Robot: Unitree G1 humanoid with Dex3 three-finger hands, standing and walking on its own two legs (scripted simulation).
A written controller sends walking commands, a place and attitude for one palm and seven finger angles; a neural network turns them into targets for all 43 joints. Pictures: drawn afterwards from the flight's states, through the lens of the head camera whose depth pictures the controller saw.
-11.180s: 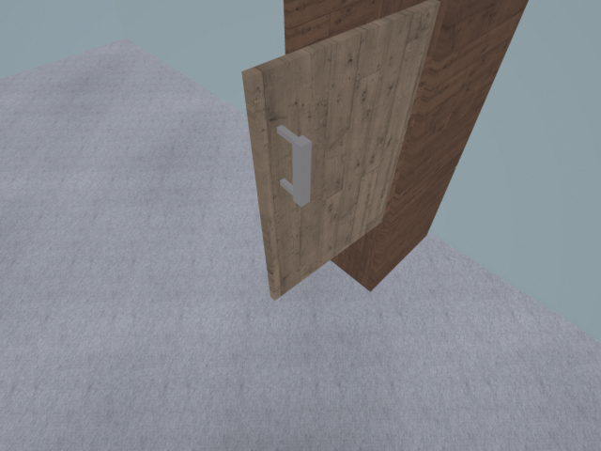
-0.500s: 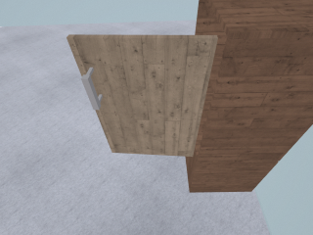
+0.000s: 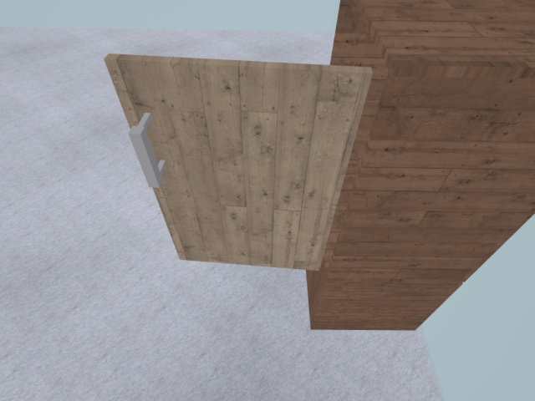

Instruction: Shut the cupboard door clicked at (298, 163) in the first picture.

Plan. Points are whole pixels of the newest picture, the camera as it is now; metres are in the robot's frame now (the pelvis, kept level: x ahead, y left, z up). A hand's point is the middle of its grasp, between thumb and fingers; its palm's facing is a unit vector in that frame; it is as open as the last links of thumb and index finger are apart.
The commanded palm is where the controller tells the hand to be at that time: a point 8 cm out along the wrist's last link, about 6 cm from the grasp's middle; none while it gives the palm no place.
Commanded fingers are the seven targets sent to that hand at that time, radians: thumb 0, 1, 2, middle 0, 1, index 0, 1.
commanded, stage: shuffle to correct the standing spot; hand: left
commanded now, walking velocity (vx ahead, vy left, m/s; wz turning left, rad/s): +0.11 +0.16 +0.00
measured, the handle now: (150, 151) +0.50 +0.25 +0.09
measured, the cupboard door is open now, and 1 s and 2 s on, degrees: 85 85 85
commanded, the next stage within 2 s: come to a stop and stand still in 0.18 s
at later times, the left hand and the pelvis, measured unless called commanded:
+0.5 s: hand out of the picture +0.06 +0.22 -0.18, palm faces +0.04 -0.97 -0.25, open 7.3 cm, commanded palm none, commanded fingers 0.00 0.90 0.90 -0.20 -0.30 -0.20 -0.30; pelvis +0.04 +0.03 -0.01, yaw +0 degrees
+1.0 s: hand out of the picture +0.07 +0.20 -0.17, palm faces -0.01 -0.97 -0.24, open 7.3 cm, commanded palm none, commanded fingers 0.00 0.90 0.90 -0.20 -0.30 -0.20 -0.30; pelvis +0.02 +0.02 -0.01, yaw +0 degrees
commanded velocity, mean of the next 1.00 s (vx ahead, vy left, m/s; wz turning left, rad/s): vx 0.00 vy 0.02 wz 0.00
